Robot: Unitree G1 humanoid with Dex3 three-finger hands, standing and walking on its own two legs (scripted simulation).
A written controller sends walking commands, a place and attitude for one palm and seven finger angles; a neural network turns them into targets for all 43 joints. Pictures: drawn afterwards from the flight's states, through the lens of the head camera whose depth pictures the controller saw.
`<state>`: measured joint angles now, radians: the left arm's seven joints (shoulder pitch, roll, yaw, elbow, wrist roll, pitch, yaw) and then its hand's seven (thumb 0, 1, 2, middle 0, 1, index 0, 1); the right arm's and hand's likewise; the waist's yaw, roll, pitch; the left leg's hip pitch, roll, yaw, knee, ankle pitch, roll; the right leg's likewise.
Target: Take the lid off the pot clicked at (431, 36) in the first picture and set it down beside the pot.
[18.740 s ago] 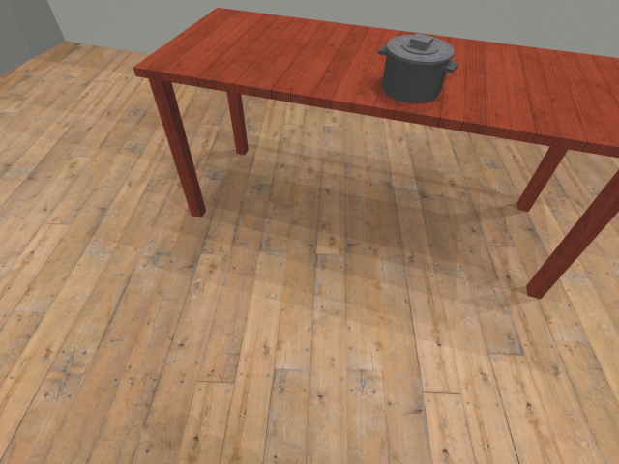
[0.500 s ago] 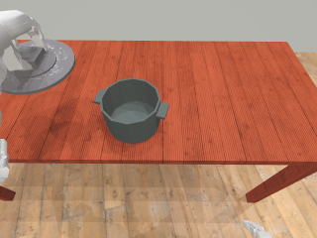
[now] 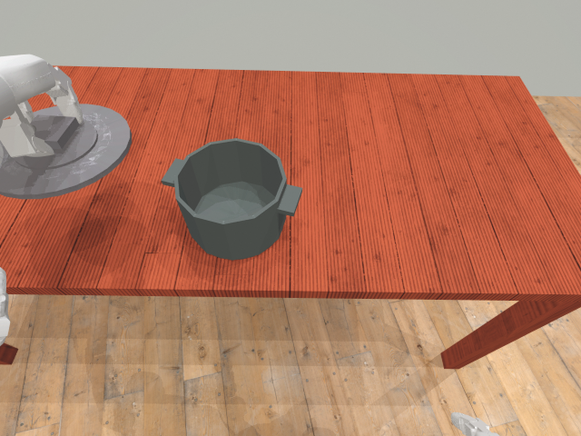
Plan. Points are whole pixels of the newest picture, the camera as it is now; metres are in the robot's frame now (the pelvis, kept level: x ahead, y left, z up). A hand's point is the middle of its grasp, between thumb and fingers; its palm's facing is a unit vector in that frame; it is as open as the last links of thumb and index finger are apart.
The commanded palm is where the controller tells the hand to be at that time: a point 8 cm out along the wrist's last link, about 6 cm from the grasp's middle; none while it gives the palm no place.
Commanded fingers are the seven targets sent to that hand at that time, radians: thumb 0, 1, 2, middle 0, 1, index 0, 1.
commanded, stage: lower the lid onto the table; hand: left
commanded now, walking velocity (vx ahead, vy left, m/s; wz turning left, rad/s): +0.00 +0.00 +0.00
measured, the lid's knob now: (49, 131) +0.46 +0.33 +0.15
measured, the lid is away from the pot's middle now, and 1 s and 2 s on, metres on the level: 0.22 0.22 0.23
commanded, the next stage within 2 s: none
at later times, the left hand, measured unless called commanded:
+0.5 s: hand (37, 149) +0.43 +0.34 +0.14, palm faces -0.41 -0.11 -0.91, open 8.6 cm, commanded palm +0.45 +0.33 +0.21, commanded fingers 0.00 0.49 1.11 -0.83 -1.00 -0.80 -0.97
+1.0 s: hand (57, 160) +0.44 +0.34 +0.11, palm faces -0.43 -0.08 -0.90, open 8.6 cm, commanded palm +0.46 +0.33 +0.18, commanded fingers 0.00 0.49 1.11 -0.83 -1.00 -0.80 -0.97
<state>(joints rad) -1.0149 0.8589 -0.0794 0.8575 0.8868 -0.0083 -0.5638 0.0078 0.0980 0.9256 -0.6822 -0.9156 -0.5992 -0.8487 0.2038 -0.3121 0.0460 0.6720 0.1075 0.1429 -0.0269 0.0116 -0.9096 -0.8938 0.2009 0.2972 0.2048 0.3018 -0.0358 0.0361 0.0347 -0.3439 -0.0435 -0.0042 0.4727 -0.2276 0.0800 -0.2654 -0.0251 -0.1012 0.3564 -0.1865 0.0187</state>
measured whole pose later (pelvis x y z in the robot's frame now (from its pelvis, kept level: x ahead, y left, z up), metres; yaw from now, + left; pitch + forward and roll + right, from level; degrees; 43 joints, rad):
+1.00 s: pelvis +0.00 +0.03 +0.00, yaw -1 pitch +8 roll -3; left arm -0.94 0.80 -0.06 0.95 0.93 -0.13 -0.46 0.01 0.11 0.93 -0.68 -0.92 -0.59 -0.85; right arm 0.26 -0.29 0.03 0.68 0.09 0.13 -0.03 0.01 -0.91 -0.89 0.20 0.30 0.21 0.30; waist -0.06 0.03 0.00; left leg -0.41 -0.06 0.02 0.50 -0.24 0.11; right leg -0.33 -0.04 -0.07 0.38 -0.19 0.00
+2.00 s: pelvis +0.00 +0.02 -0.01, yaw -2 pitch +12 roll -4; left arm -0.88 0.82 -0.01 1.06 0.96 -0.21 -0.38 0.01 0.12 0.93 -0.68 -0.92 -0.58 -0.84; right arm 0.30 -0.30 0.03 0.71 0.09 0.12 -0.07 0.01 -0.91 -0.89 0.20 0.30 0.21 0.30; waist -0.08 0.02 -0.03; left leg -0.53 -0.03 0.02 0.62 -0.30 0.10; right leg -0.45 -0.01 -0.06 0.48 -0.23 0.02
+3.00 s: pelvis -0.01 +0.03 -0.04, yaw -4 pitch +19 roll -6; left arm -0.94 0.88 0.04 1.17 1.01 -0.25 -0.32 0.04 0.11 0.90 -0.75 -0.98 -0.58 -0.88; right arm 0.36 -0.29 0.04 0.69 0.08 0.16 -0.06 0.01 -0.91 -0.89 0.20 0.30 0.21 0.30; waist -0.13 0.03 -0.07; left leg -0.79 -0.01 0.02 0.83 -0.37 0.11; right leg -0.71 0.00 -0.05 0.67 -0.29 0.00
